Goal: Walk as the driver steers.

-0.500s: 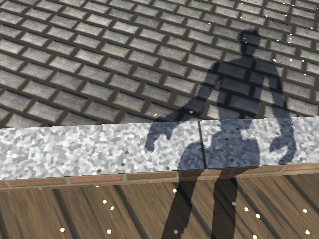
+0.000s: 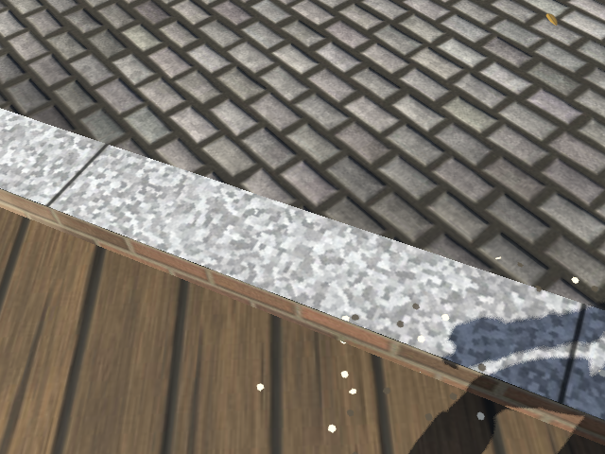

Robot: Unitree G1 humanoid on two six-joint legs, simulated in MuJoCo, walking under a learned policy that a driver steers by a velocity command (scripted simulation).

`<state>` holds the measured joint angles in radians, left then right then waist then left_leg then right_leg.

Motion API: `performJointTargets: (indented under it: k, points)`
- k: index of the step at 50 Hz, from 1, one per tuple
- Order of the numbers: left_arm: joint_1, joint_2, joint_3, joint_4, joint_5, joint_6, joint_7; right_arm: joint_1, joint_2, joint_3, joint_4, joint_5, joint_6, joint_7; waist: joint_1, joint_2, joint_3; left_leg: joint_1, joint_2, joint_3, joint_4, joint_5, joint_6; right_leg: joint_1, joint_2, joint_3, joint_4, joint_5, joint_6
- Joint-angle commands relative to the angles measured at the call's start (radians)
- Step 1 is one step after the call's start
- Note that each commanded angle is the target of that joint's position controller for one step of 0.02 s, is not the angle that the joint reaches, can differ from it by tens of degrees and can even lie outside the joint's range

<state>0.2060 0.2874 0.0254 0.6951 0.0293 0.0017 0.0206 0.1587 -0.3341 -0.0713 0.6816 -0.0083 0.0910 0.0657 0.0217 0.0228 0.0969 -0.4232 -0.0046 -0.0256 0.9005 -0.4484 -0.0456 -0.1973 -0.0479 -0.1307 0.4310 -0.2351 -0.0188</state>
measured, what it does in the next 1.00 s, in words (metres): walks ahead, turning right: left foot, then right foot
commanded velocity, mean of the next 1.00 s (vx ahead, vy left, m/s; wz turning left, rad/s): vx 0.76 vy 0.00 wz -0.66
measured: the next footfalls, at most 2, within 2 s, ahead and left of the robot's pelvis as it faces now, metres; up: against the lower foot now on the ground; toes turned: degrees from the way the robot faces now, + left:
left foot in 0.10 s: +0.04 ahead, +0.12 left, +0.00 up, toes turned +0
right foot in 0.60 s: +0.38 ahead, -0.13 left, +0.00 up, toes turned -27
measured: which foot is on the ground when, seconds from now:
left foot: up 0.00-0.08, down 0.10-0.60, up 0.62-1.00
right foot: down 0.00-0.10, up 0.12-0.58, down 0.60-1.00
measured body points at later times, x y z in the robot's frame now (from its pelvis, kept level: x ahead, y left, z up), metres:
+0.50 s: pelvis +0.18 +0.00 -0.02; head +0.21 +0.00 +0.42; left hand +0.41 +0.22 -0.13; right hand +0.10 -0.26 -0.15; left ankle +0.00 +0.12 -0.74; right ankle +0.32 -0.15 -0.69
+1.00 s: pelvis +0.56 -0.18 -0.01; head +0.61 -0.22 +0.43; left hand +0.68 +0.09 -0.12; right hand +0.71 -0.50 -0.02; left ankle +0.78 -0.18 -0.59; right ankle +0.35 -0.11 -0.74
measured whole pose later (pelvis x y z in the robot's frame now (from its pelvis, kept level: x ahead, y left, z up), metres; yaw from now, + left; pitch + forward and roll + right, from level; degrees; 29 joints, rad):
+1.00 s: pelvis +0.56 -0.18 -0.01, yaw -44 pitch +7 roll +1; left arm 0.56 0.29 0.06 0.89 0.00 -0.07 0.04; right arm -0.14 -0.18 0.09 0.43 -0.07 -0.06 0.02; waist 0.11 -0.01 0.01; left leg -1.10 0.07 0.00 1.36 -0.52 0.03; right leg 0.09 0.11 0.32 0.23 -0.35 -0.15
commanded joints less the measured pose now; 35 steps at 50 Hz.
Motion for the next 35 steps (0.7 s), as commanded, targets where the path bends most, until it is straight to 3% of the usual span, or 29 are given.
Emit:
performJointTargets:
  k: [1, 2, 3, 4, 5, 6, 7, 8, 9, 11, 13, 17, 22, 24, 26, 27, 28, 29, 30, 31, 32, 33, 34, 35]
  points:
    - [0.047, 0.181, 0.053, -0.02, 0.002, -0.011, -0.02, 0.002, -0.038, 0.005, -0.064, 0.002, -0.019, -0.017, 0.02, -0.226, -0.182, 0.109, -0.056, 0.057, -0.185, -0.047, 0.037, 0.098, -0.204, 0.168, -0.072, 0.338, -0.175]
    - [0.065, 0.184, 0.054, -0.006, 0.004, -0.007, -0.031, 0.02, -0.033, 0.011, -0.049, -0.004, -0.023, -0.019, 0.015, -0.228, -0.183, 0.182, -0.064, 0.075, -0.28, -0.034, 0.059, 0.053, -0.197, 0.195, -0.104, 0.085, -0.172]
    - [0.053, 0.17, 0.049, 0.006, -0.004, 0.002, -0.041, 0.07, -0.015, 0.02, -0.018, -0.014, -0.032, -0.021, -0.028, -0.193, -0.15, 0.32, -0.065, 0.095, -0.431, 0.066, 0.086, -0.062, -0.171, 0.203, -0.111, -0.152, -0.155]
    - [0.034, 0.141, 0.043, 0.01, -0.012, 0.009, -0.045, 0.154, -0.028, 0.018, 0.026, -0.02, -0.045, -0.029, -0.084, -0.12, -0.108, 0.51, -0.066, 0.101, -0.537, 0.121, 0.109, -0.242, -0.125, 0.193, -0.057, -0.318, -0.126]
    - [-0.002, 0.062, 0.022, -0.016, -0.014, 0.004, -0.055, 0.29, -0.103, 0.003, 0.062, -0.036, -0.064, -0.041, -0.156, 0.106, -0.121, 0.704, 0.149, -0.174, -0.666, -0.111, 0.141, -0.463, -0.024, 0.121, 0.199, -0.406, -0.073]
    - [-0.066, 0.018, 0.011, -0.072, -0.022, 0.0, -0.057, 0.323, -0.258, -0.032, 0.048, -0.039, -0.08, -0.052, -0.193, 0.304, -0.072, 0.643, 0.408, -0.529, -0.811, -0.446, 0.219, -0.683, 0.104, 0.097, 0.461, -0.376, -0.047]
    - [-0.127, 0.12, 0.038, -0.082, -0.022, -0.004, -0.051, 0.278, -0.219, -0.028, 0.046, -0.051, -0.093, -0.07, -0.192, 0.176, 0.018, 0.488, 0.42, -0.51, -0.827, -0.458, 0.243, -0.676, 0.047, 0.27, 0.562, -0.243, -0.065]
    - [-0.08, 0.137, 0.053, -0.055, -0.038, -0.012, -0.063, 0.173, -0.145, -0.002, 0.036, -0.041, -0.107, -0.077, -0.106, 0.162, 0.058, 0.445, 0.358, -0.414, -0.822, -0.365, 0.208, -0.658, 0.036, 0.29, 0.584, -0.133, -0.066]
    - [-0.006, 0.152, 0.063, -0.01, -0.035, -0.017, -0.073, 0.1, -0.1, 0.01, 0.024, -0.026, -0.123, -0.079, -0.049, 0.14, 0.042, 0.45, 0.31, -0.306, -0.828, -0.233, 0.17, -0.627, 0.024, 0.276, 0.597, -0.061, -0.049]
    - [0.057, 0.144, 0.071, 0.052, -0.006, -0.008, -0.081, 0.084, -0.058, 0.021, 0.019, -0.02, -0.151, -0.088, -0.03, 0.124, -0.013, 0.463, 0.258, -0.145, -0.83, -0.061, 0.143, -0.593, 0.01, 0.212, 0.687, 0.016, -0.019]
    - [0.034, 0.103, 0.065, 0.049, -0.005, -0.001, -0.093, 0.116, -0.055, 0.018, 0.038, -0.019, -0.17, -0.081, -0.034, 0.087, 0.003, 0.453, 0.252, -0.053, -0.837, 0.018, 0.138, -0.64, -0.005, 0.189, 0.742, 0.07, -0.009]
    - [-0.067, 0.076, 0.061, 0.024, -0.008, 0.004, -0.109, 0.193, -0.053, 0.013, 0.084, -0.023, -0.189, -0.074, -0.057, 0.055, 0.052, 0.45, 0.252, 0.064, -0.854, 0.107, 0.137, -0.734, -0.016, 0.163, 0.723, 0.158, 0.002]
    - [-0.207, 0.047, 0.035, -0.028, 0.0, -0.003, -0.131, 0.228, -0.043, 0.018, 0.138, -0.029, -0.205, -0.08, -0.074, 0.028, 0.108, 0.477, 0.236, 0.214, -0.876, 0.315, 0.118, -0.709, -0.037, 0.054, 0.511, 0.213, -0.048]
    - [-0.248, 0.026, 0.017, -0.056, -0.003, -0.005, -0.131, 0.231, -0.052, 0.021, 0.159, -0.03, -0.205, -0.083, -0.066, 0.024, 0.106, 0.498, 0.226, 0.287, -0.824, 0.663, 0.098, -0.617, -0.01, -0.02, 0.389, 0.175, -0.089]
    - [-0.21, 0.038, 0.013, -0.061, -0.011, -0.003, -0.114, 0.241, -0.093, 0.016, 0.169, -0.028, -0.198, -0.094, -0.027, 0.06, 0.014, 0.558, 0.239, 0.322, -0.663, 1.338, 0.078, -0.439, 0.081, -0.101, 0.328, 0.115, -0.143]
    - [-0.088, 0.051, 0.02, -0.035, -0.012, 0.004, -0.099, 0.24, -0.118, 0.012, 0.172, -0.037, -0.182, -0.104, 0.041, 0.118, -0.08, 0.604, 0.269, 0.325, -0.5, 1.61, 0.085, -0.332, 0.123, -0.118, 0.386, 0.013, -0.171]
    - [0.064, 0.091, 0.035, -0.001, -0.015, 0.003, -0.089, 0.2, -0.153, 0.0, 0.156, -0.045, -0.165, -0.109, 0.125, 0.139, -0.162, 0.572, 0.292, 0.318, -0.299, 1.698, 0.101, -0.18, 0.145, -0.098, 0.393, -0.079, -0.203]
    - [0.224, 0.149, 0.063, 0.044, -0.016, -0.007, -0.078, 0.167, -0.176, -0.008, 0.133, -0.04, -0.154, -0.101, 0.198, 0.115, -0.242, 0.469, 0.295, 0.289, -0.055, 1.593, 0.13, 0.036, 0.17, -0.053, 0.324, -0.133, -0.236]
    - [0.359, 0.201, 0.096, 0.096, -0.01, -0.016, -0.059, 0.143, -0.166, -0.008, 0.128, -0.038, -0.155, -0.082, 0.252, 0.02, -0.266, 0.265, 0.219, 0.289, 0.288, 1.151, 0.112, 0.276, 0.159, 0.041, 0.165, -0.134, -0.263]
    - [0.21, 0.305, 0.118, 0.075, -0.001, -0.004, -0.042, 0.127, 0.021, 0.041, 0.052, -0.032, -0.181, -0.052, 0.09, -0.3, -0.186, -0.28, -0.006, 0.236, 0.667, 0.065, 0.041, 0.463, -0.09, 0.565, 0.044, -0.278, -0.378]
    - [0.229, 0.341, 0.13, 0.048, -0.006, -0.002, -0.052, 0.056, -0.037, 0.041, -0.029, -0.032, -0.211, -0.057, 0.12, -0.168, -0.319, -0.429, -0.042, -0.008, 0.793, 0.054, 0.05, 0.548, -0.18, 0.925, -0.111, -0.308, -0.472]
    - [0.236, 0.301, 0.125, 0.058, -0.01, -0.005, -0.044, -0.003, -0.06, 0.043, -0.052, -0.036, -0.23, -0.056, 0.114, -0.049, -0.249, -0.467, 0.034, -0.074, 0.713, 0.128, 0.06, 0.484, -0.201, 0.89, -0.181, -0.306, -0.425]
    - [0.214, 0.241, 0.111, 0.072, -0.013, -0.012, -0.036, 0.012, -0.059, 0.049, -0.047, -0.032, -0.238, -0.058, 0.056, 0.039, -0.133, -0.422, 0.075, -0.062, 0.592, 0.172, 0.056, 0.316, -0.18, 0.807, -0.214, -0.215, -0.386]
    - [0.163, 0.213, 0.101, 0.066, -0.01, -0.025, -0.026, 0.009, -0.054, 0.052, -0.043, -0.047, -0.228, -0.061, 0.012, 0.075, -0.082, -0.363, 0.107, -0.06, 0.516, 0.16, 0.044, 0.194, -0.129, 0.708, -0.22, -0.117, -0.35]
